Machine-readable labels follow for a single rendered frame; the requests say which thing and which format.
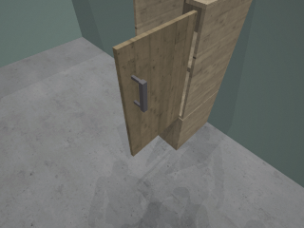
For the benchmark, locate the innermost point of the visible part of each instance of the handle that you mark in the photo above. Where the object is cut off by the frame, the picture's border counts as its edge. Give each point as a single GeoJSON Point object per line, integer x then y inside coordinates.
{"type": "Point", "coordinates": [143, 104]}

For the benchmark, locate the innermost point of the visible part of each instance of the cupboard door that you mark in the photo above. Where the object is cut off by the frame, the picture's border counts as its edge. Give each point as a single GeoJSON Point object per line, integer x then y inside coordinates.
{"type": "Point", "coordinates": [160, 56]}

